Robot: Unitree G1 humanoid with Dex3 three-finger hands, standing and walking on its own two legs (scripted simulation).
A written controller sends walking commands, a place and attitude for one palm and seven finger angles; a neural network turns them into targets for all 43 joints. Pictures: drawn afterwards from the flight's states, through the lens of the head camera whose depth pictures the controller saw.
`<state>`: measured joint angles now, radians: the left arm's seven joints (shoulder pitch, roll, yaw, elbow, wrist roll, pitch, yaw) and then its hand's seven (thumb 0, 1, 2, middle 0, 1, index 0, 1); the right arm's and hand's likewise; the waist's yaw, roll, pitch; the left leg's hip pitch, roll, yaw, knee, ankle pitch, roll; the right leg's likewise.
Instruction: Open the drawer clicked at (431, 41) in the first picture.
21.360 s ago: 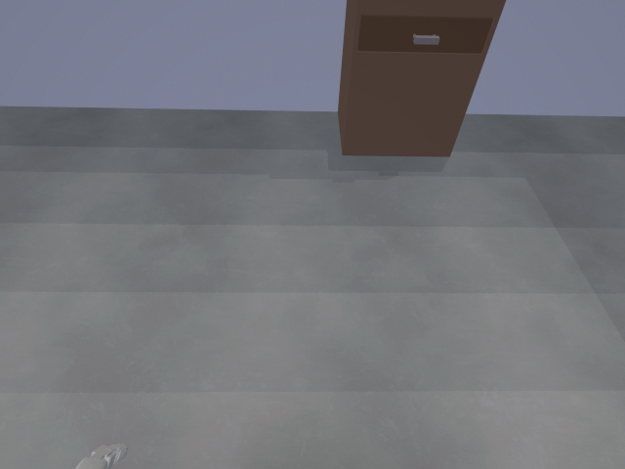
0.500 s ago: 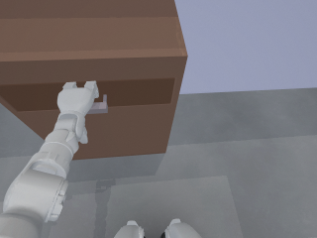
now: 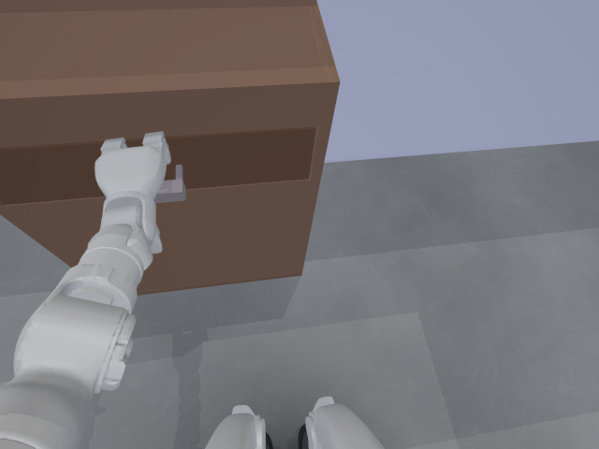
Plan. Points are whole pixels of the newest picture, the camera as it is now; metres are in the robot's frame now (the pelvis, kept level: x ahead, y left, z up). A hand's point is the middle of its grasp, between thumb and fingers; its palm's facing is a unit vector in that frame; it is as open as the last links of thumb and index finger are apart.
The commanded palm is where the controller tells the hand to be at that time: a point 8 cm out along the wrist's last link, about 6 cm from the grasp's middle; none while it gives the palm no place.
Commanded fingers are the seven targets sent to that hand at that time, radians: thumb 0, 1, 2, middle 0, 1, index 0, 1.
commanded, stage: lower the fingers behind the handle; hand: left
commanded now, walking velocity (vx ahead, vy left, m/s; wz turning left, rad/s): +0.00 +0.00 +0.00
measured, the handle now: (153, 182) +0.54 +0.20 -0.06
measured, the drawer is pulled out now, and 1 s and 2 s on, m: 0.00 0.00 0.00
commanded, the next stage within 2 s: lift the fingers back up to retry in 1.20 s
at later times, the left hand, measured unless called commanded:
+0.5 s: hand (153, 203) +0.49 +0.19 -0.06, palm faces -0.04 +0.01 -1.00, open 13.6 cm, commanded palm +0.48 +0.17 -0.02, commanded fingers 0.00 -0.50 0.30 -0.30 -1.20 -0.30 -1.20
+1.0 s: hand (152, 205) +0.49 +0.19 -0.06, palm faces +0.00 +0.02 -1.00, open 13.8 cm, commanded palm +0.48 +0.17 -0.04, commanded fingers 0.00 -0.50 0.30 -0.30 -1.20 -0.30 -1.20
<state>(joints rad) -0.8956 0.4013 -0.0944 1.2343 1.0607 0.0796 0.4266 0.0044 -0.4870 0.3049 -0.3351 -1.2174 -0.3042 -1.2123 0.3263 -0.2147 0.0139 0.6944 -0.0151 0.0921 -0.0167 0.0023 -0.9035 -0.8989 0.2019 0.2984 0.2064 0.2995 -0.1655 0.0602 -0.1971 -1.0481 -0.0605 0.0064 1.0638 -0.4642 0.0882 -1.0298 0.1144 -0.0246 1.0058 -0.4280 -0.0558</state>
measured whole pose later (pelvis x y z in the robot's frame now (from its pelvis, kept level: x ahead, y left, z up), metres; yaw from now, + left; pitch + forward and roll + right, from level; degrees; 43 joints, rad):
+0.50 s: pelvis -0.01 +0.00 -0.03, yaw +1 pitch +30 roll -4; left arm -0.95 0.38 -0.12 1.26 1.09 0.13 0.54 0.00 -0.49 0.30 -0.34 -1.21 -0.34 -1.28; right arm 0.29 -0.22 -0.01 0.73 -0.04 0.08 0.01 0.00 -0.90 -0.90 0.20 0.30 0.20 0.30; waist -0.17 0.07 -0.21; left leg -1.22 -0.06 -0.02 1.21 -0.50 0.08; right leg -1.18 0.11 -0.07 1.13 -0.47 -0.06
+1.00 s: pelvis -0.03 -0.01 -0.06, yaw +0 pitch +31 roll -3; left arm -0.98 0.46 -0.12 1.18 1.09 0.08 0.47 0.00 -0.49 0.30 -0.29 -1.28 -0.30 -1.28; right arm 0.30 -0.24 0.00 0.71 -0.02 0.06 0.00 0.00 -0.91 -0.90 0.20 0.30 0.20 0.30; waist -0.16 0.06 -0.21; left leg -1.35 -0.05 -0.01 1.33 -0.52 0.07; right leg -1.32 0.12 -0.08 1.27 -0.49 -0.08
